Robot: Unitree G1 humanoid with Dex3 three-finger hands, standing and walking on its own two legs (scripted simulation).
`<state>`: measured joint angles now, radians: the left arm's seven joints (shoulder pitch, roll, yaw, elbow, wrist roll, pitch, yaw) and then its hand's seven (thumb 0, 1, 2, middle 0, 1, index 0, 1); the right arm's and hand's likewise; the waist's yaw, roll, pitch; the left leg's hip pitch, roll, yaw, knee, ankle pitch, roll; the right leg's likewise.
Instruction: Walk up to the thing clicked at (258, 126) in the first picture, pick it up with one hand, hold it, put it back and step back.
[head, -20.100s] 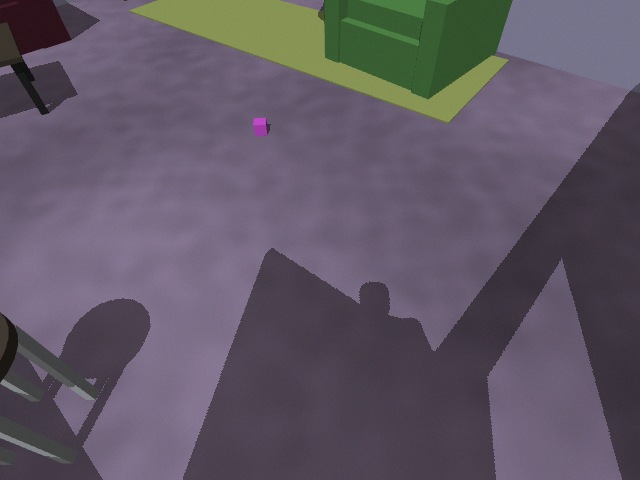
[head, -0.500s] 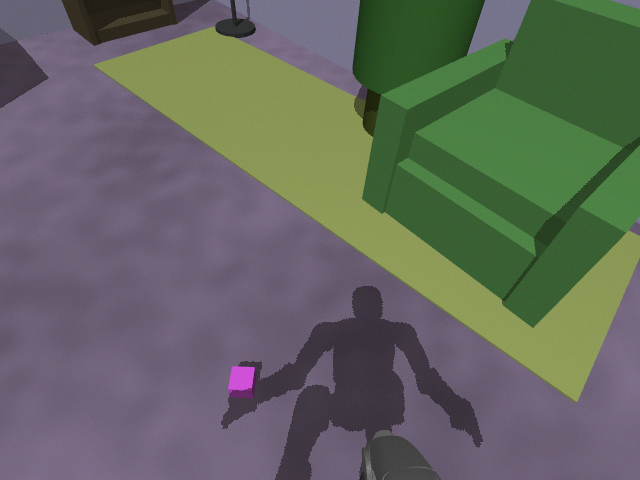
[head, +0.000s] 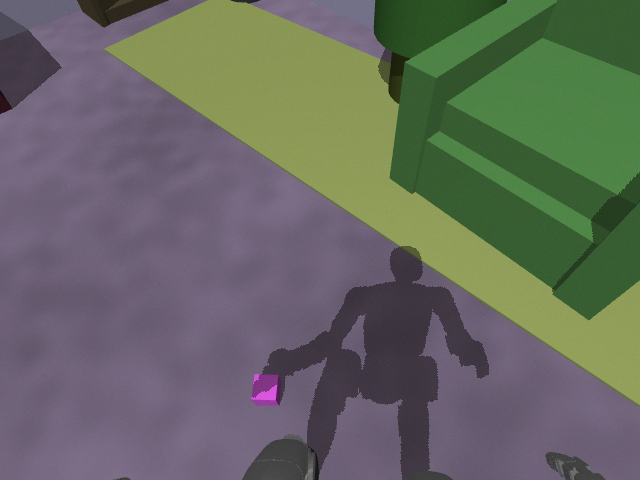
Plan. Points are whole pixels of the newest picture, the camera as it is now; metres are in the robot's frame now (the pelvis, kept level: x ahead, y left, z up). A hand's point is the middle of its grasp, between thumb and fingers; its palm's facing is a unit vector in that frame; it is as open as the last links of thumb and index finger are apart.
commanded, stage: walk up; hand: left
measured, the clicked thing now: (267, 390) +0.38 +0.24 -0.72
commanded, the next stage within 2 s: none
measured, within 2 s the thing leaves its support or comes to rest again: neither
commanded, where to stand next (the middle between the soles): -0.01 +0.01 m, yaw +0 degrees
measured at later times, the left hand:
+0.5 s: hand out of the picture +0.03 +0.27 -0.14, palm faces -0.11 -0.91 -0.39, open 7.4 cm
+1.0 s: hand out of the picture +0.09 +0.26 -0.14, palm faces -0.08 -0.95 -0.31, open 7.4 cm
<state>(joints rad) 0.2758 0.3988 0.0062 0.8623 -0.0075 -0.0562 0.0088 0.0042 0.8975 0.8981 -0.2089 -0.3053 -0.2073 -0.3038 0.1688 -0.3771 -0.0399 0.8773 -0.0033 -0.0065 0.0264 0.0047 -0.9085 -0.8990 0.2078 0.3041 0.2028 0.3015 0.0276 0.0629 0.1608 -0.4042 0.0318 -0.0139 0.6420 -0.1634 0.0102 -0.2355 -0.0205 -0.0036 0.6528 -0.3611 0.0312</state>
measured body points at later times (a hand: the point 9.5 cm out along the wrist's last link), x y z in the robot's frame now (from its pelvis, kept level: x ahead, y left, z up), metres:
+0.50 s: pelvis -0.02 +0.01 +0.00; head +0.00 -0.01 +0.45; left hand +0.04 +0.32 -0.12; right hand +0.05 -0.30 -0.13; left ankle +0.07 +0.13 -0.72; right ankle -0.04 -0.10 -0.72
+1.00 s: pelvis -0.01 +0.02 +0.02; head +0.01 +0.02 +0.47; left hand +0.09 +0.31 -0.11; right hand +0.05 -0.29 -0.10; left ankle +0.07 +0.13 -0.72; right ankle -0.04 -0.10 -0.72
